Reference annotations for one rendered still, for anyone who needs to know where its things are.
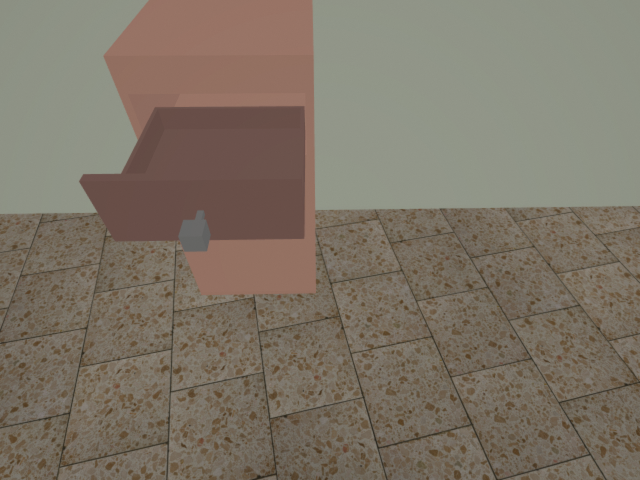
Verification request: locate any drawer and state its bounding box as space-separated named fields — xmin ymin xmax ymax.
xmin=79 ymin=106 xmax=305 ymax=241

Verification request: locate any cabinet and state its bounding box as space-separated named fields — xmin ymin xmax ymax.
xmin=103 ymin=0 xmax=316 ymax=295

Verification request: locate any handle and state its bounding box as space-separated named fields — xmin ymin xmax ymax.
xmin=178 ymin=210 xmax=211 ymax=252

